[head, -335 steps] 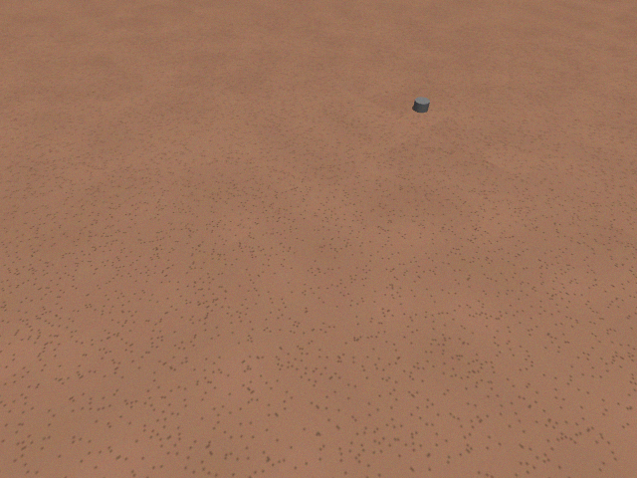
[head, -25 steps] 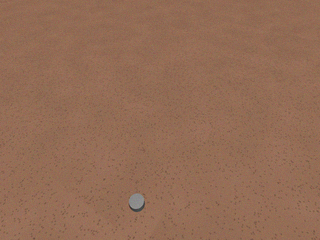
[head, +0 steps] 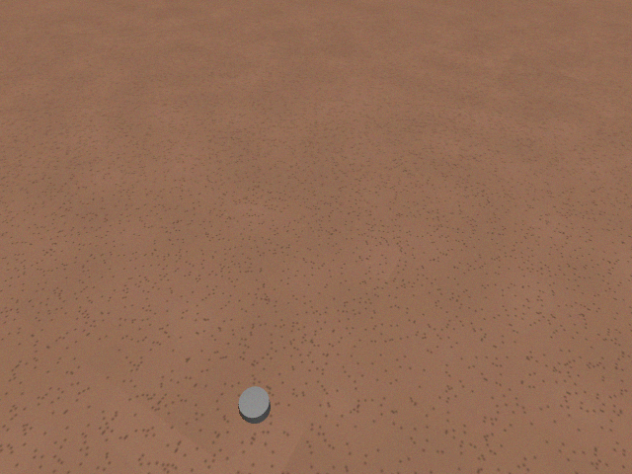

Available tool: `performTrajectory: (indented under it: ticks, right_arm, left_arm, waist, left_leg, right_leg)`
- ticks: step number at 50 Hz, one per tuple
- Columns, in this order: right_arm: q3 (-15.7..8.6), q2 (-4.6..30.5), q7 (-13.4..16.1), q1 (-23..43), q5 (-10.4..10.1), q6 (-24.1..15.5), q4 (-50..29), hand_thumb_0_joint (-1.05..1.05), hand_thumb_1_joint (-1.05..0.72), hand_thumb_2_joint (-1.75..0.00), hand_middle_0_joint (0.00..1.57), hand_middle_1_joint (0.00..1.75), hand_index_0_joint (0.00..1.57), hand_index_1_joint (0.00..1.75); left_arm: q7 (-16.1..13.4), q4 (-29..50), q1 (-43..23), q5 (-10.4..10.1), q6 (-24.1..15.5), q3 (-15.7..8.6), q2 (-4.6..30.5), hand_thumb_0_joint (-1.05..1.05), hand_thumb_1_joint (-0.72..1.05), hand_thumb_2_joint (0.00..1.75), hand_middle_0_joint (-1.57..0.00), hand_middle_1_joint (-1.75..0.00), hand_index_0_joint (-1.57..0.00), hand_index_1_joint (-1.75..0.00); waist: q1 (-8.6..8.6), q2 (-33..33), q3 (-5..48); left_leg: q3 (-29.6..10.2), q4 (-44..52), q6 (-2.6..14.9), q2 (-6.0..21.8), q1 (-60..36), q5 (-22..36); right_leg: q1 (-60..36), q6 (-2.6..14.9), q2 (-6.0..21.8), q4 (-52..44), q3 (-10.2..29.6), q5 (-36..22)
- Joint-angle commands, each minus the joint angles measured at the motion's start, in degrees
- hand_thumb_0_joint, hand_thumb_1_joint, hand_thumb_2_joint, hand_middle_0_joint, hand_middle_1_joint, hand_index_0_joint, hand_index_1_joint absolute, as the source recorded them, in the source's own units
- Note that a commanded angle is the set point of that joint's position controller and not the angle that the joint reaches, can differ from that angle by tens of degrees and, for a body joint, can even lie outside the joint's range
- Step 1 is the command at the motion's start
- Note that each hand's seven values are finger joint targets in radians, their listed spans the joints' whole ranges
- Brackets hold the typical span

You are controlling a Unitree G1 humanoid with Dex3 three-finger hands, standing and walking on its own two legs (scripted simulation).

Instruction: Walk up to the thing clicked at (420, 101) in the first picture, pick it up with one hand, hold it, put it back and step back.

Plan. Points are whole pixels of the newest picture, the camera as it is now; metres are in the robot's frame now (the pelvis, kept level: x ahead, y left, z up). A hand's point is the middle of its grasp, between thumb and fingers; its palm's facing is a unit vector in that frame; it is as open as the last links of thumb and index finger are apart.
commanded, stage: walk up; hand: left
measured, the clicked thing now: (254, 404) +0.45 +0.19 -0.75
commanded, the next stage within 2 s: stand in 0.44 s
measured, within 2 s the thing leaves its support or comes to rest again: neither
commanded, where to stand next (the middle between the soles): +0.05 -0.01 m, yaw -2 degrees
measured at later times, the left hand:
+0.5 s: hand out of the picture +0.08 +0.25 -0.16, palm faces +0.02 -0.94 -0.33, open 7.4 cm
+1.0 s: hand out of the picture +0.09 +0.25 -0.15, palm faces -0.02 -0.94 -0.34, open 7.4 cm
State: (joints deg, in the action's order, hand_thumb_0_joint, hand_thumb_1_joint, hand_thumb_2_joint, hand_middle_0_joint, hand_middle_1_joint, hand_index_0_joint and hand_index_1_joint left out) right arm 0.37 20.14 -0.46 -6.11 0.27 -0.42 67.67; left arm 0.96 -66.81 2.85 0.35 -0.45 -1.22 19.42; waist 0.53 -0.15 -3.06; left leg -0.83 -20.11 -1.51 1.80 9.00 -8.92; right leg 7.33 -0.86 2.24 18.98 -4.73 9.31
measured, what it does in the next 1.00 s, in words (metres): stands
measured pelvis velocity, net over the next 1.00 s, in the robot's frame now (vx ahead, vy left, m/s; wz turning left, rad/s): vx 0.01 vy -0.01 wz -0.01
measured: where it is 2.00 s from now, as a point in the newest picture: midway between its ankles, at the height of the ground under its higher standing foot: outside the picture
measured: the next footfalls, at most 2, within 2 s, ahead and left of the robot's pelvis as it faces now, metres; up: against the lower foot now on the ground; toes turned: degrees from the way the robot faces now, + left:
none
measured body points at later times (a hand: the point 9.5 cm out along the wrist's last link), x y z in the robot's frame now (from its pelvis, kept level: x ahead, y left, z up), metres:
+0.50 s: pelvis +0.01 +0.00 +0.00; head +0.02 +0.00 +0.45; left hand +0.08 +0.30 -0.13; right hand +0.10 -0.30 -0.13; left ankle +0.02 +0.14 -0.75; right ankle +0.01 -0.13 -0.75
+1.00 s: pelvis +0.01 -0.01 +0.00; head +0.02 -0.01 +0.45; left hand +0.10 +0.30 -0.13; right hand +0.09 -0.31 -0.13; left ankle +0.02 +0.14 -0.75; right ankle +0.01 -0.13 -0.75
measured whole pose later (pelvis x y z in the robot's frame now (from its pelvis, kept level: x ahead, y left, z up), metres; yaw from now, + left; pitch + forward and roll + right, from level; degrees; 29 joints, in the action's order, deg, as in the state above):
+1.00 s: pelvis +0.01 -0.01 +0.00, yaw +0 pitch -2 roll +0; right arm 0.6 20.3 -0.3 -5.4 0.5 -0.4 65.7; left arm 0.7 -65.3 5.6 0.4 -0.5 -0.3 19.9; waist 0.0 0.6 -2.3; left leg -0.5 -18.3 -2.0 2.0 6.7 -9.2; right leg 5.9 -0.6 2.1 18.7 -4.5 10.4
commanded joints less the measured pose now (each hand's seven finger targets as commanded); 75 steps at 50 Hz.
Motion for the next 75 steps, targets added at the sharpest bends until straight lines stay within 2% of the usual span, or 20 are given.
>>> performTrajectory:
  ticks: [1,7,8,21,22,33,35,40,49,57,60,63,67,69,75]
  right_arm:
    - [-2.42,12.29,0.83,3.51,0.14,-1.33,-3.89,0.0,-0.9,-0.9,0.2,0.3,0.2,0.3]
    - [-2.3,12.13,0.77,3.28,0.01,-1.14,-4.06,0.0,-0.9,-0.9,0.2,0.3,0.2,0.3]
    - [-2.37,12.48,0.78,3.09,0.11,-1.18,-3.97,0.0,-0.9,-0.9,0.2,0.3,0.2,0.3]
    - [-2.47,11.89,0.81,3.68,0.09,-1.13,-4.43,0.0,-0.9,-0.9,0.2,0.3,0.2,0.3]
    - [-2.26,11.9,0.85,4.66,0.41,-1.11,-4.99,0.0,-0.9,-0.9,0.2,0.3,0.2,0.3]
    - [-2.22,11.75,0.78,4.49,0.21,-1.19,-5.45,0.0,-0.9,-0.9,0.2,0.3,0.2,0.3]
    - [-2.06,11.86,0.79,4.11,0.23,-1.12,-5.38,0.0,-0.9,-0.9,0.2,0.3,0.2,0.3]
    - [-2.29,12.23,0.78,3.75,0.33,-1.13,-5.53,0.0,-0.9,-0.9,0.2,0.3,0.2,0.3]
    - [-2.31,12.37,0.82,3.56,0.35,-1.12,-5.54,0.0,-0.9,-0.9,0.2,0.3,0.2,0.3]
    - [-2.26,12.33,0.71,2.85,0.42,-1.01,-5.58,0.0,-0.9,-0.9,0.2,0.3,0.2,0.3]
    - [-2.25,12.46,0.65,3.11,0.37,-1.08,-5.74,0.0,-0.9,-0.9,0.2,0.3,0.2,0.3]
    - [-2.18,12.07,0.7,2.15,0.39,-0.97,-5.69,0.0,-0.9,-0.9,0.2,0.3,0.2,0.3]
    - [-2.18,12.21,0.63,2.56,0.35,-1.01,-5.73,0.0,-0.9,-0.9,0.2,0.3,0.2,0.3]
    - [-2.15,11.97,0.62,1.82,0.43,-0.93,-5.56,0.0,-0.9,-0.9,0.2,0.3,0.2,0.3]
    - [-2.09,12.07,0.66,1.85,0.46,-1.01,-5.92,0.0,-0.9,-0.9,0.2,0.3,0.2,0.3]
  left_arm:
    - [-1.01,3.26,-2.41,-0.06,-1.0,-2.18,12.18,0.0,0.9,0.9,-0.2,-0.3,-0.2,-0.3]
    - [-0.94,3.25,-2.6,-0.03,-0.95,-2.22,12.27,0.0,0.9,0.9,-0.2,-0.3,-0.2,-0.3]
    - [-0.94,3.52,-2.7,0.13,-0.98,-2.23,12.38,0.0,0.9,0.9,-0.2,-0.3,-0.2,-0.3]
    - [-1.01,3.5,-1.84,0.15,-1.01,-2.37,12.15,0.0,0.9,0.9,-0.2,-0.3,-0.2,-0.3]
    - [-1.04,3.7,-1.08,0.12,-1.02,-1.63,12.0,0.0,0.9,0.9,-0.2,-0.3,-0.2,-0.3]
    - [-1.14,4.04,0.01,0.15,-1.27,-1.41,12.84,0.0,0.9,0.9,-0.2,-0.3,-0.2,-0.3]
    - [-1.11,4.1,-0.17,0.15,-1.28,-1.35,12.82,0.0,0.9,0.9,-0.2,-0.3,-0.2,-0.3]
    - [-1.25,4.5,0.05,0.07,-1.33,-1.35,12.76,0.0,0.9,0.9,-0.2,-0.3,-0.2,-0.3]
    - [-1.23,4.95,0.3,0.17,-1.26,-1.26,13.12,0.0,0.9,0.9,-0.2,-0.3,-0.2,-0.3]
    - [-1.24,5.08,0.39,0.09,-1.23,-1.28,13.26,0.0,0.9,0.9,-0.2,-0.3,-0.2,-0.3]
    - [-1.14,5.14,0.96,0.08,-1.36,-1.17,13.11,0.0,0.9,0.9,-0.2,-0.3,-0.2,-0.3]
    - [-1.17,5.21,-0.07,0.11,-1.25,-1.32,13.42,0.0,0.9,0.9,-0.2,-0.3,-0.2,-0.3]
    - [-1.1,5.17,0.71,0.12,-1.25,-1.3,13.25,0.0,0.9,0.9,-0.2,-0.3,-0.2,-0.3]
    - [-1.07,5.24,0.75,0.16,-1.23,-1.35,13.55,0.0,0.9,0.9,-0.2,-0.3,-0.2,-0.3]
    - [-1.06,5.54,0.9,0.17,-1.24,-1.38,13.6,0.0,0.9,0.9,-0.2,-0.3,-0.2,-0.3]
  waist:
    - [-0.79,1.3,5.58]
    - [-0.64,0.39,3.79]
    - [-0.55,0.15,5.01]
    - [-0.59,0.33,6.11]
    - [-0.56,0.93,5.13]
    - [-0.42,0.08,5.66]
    - [-0.41,0.35,5.1]
    - [-0.47,0.2,5.78]
    - [-0.57,-0.06,5.68]
    - [-0.61,0.26,3.81]
    - [-0.8,0.41,4.35]
    - [-0.32,-0.19,3.29]
    - [-0.66,0.55,3.62]
    - [-0.43,-0.31,2.8]
    - [-0.48,0.61,3.73]
  left_leg:
    - [-4.98,3.77,2.23,5.48,1.37,5.84]
    - [-5.44,4.09,2.27,5.05,2.17,3.54]
    - [-5.18,3.86,2.46,5.19,1.7,3.46]
    - [-5.04,3.43,2.29,5.2,-0.58,7.68]
    - [-5.27,4.11,1.89,5.65,-1.34,8.18]
    - [-4.89,4.18,1.76,5.93,-2.55,9.0]
    - [-4.6,4.22,1.89,5.65,-1.66,7.25]
    - [-4.48,3.93,1.8,5.97,-2.54,9.74]
    - [-4.17,4.0,1.78,6.19,-2.83,8.53]
    - [-4.26,5.03,1.69,5.86,-1.48,5.66]
    - [-4.13,4.6,1.86,5.88,-2.06,6.15]
    - [-4.13,5.01,1.71,5.56,-0.84,3.79]
    - [-4.18,4.81,1.79,5.71,-1.58,3.89]
    - [-4.14,4.95,1.58,5.46,-1.3,2.83]
    - [-4.19,4.71,1.63,5.66,-1.4,3.89]
  right_leg:
    - [-3.72,1.5,5.87,-3.31,5.4,-2.11]
    - [-2.72,1.31,5.7,-4.11,5.62,0.32]
    - [-3.44,1.48,6.0,-3.95,5.8,-0.35]
    - [-3.62,1.36,6.15,-3.26,4.81,-3.29]
    - [-1.77,1.06,6.21,-3.57,5.34,-3.21]
    - [-2.25,1.16,6.45,-3.46,5.49,-4.7]
    - [-2.56,1.04,6.56,-3.91,5.75,-4.37]
    - [-2.92,1.22,6.5,-3.63,5.64,-5.84]
    - [-2.98,1.45,6.57,-3.83,6.01,-5.15]
    - [-2.06,1.56,6.32,-4.43,6.13,-2.32]
    - [-2.14,1.48,6.33,-4.56,6.19,-3.39]
    - [-2.05,1.53,6.4,-4.88,6.43,-1.1]
    - [-1.77,1.59,6.26,-4.89,6.41,-1.33]
    - [-0.67,1.61,6.08,-5.28,6.62,1.09]
    - [-1.38,1.79,6.12,-4.5,6.64,-1.33]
